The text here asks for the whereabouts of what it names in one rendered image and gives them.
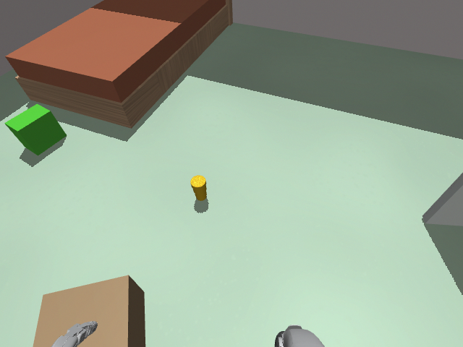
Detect bed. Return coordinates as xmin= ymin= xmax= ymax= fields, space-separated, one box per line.
xmin=5 ymin=0 xmax=233 ymax=128

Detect left robot hand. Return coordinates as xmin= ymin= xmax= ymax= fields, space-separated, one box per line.
xmin=52 ymin=321 xmax=98 ymax=347

